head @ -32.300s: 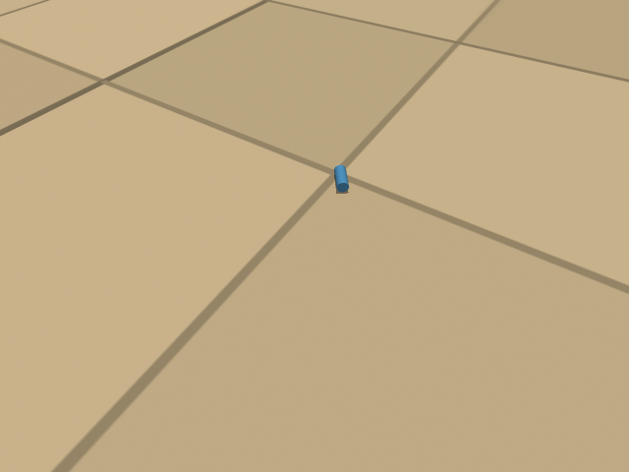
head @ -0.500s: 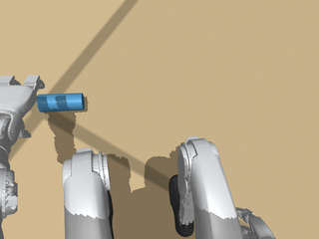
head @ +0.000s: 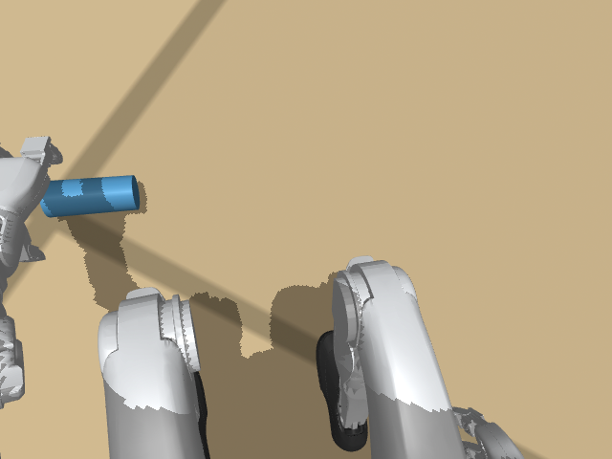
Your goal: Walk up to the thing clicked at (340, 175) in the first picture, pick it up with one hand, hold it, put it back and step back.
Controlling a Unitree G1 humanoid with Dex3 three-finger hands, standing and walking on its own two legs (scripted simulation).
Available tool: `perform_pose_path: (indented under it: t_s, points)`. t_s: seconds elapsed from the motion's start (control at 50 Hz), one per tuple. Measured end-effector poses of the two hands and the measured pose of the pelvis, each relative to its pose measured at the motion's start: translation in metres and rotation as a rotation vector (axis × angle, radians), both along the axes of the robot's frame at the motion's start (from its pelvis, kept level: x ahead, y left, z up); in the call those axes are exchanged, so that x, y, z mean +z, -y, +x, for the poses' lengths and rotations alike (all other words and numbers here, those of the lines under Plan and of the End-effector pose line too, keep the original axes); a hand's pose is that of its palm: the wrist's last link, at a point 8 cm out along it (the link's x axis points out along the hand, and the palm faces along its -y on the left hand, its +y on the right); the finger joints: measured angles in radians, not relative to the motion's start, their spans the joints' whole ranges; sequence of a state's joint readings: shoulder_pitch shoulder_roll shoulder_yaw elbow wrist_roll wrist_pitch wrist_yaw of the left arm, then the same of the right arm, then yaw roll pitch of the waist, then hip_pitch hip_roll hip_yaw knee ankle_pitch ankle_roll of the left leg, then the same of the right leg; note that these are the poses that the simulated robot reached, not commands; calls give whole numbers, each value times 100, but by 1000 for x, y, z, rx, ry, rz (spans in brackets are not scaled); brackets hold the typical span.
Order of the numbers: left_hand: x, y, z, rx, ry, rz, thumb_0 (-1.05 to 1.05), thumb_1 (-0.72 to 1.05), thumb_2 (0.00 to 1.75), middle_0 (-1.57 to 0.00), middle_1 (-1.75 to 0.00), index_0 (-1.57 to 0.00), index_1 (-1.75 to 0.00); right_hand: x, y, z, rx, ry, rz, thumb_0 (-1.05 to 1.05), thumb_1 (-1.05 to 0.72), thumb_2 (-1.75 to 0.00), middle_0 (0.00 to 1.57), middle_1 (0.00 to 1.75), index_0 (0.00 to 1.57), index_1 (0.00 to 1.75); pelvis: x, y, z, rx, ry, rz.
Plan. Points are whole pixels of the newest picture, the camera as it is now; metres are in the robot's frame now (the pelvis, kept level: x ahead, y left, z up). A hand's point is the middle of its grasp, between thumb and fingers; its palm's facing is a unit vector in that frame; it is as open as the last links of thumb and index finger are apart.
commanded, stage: rise first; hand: left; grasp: from above
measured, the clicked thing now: (92, 195) +0.49 +0.28 -0.30
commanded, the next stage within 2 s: approach in 1.60 s
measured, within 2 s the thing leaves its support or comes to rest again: neither
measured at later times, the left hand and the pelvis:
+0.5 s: hand (30, 208) +0.44 +0.32 -0.18, palm faces -0.46 -0.06 -0.89, open 14.1 cm; pelvis +0.00 +0.00 -0.01, yaw -1 degrees
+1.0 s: hand (26, 200) +0.45 +0.32 -0.18, palm faces -0.46 -0.05 -0.89, open 14.1 cm; pelvis +0.00 +0.01 -0.01, yaw -2 degrees
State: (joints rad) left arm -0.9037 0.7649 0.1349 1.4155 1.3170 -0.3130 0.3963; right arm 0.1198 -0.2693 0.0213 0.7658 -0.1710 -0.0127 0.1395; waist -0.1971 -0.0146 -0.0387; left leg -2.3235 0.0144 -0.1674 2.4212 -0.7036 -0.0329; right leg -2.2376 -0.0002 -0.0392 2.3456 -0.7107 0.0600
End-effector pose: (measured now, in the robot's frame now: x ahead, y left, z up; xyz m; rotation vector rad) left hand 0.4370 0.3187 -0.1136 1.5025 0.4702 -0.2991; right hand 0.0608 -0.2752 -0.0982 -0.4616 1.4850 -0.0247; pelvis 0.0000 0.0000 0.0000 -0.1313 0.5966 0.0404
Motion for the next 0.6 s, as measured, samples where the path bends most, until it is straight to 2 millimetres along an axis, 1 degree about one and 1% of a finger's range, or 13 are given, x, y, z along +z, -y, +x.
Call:
perform_pose_path:
  t_s: [0.34,0.6]
  points:
    - [-8,-1,4,-12,12,-7,0,-52,101,-10,-98,-9,-99,0,-3,3,26,12,-16,0,-91,-90,20,30,20,30,-6,-3,-2,-2,12,-13]
    - [-13,-1,14,-4,13,0,0,-53,102,-10,-98,-9,-99,3,-8,-10,20,-1,-17,0,-91,-90,20,30,20,30,-9,-5,-3,-4,19,-25]
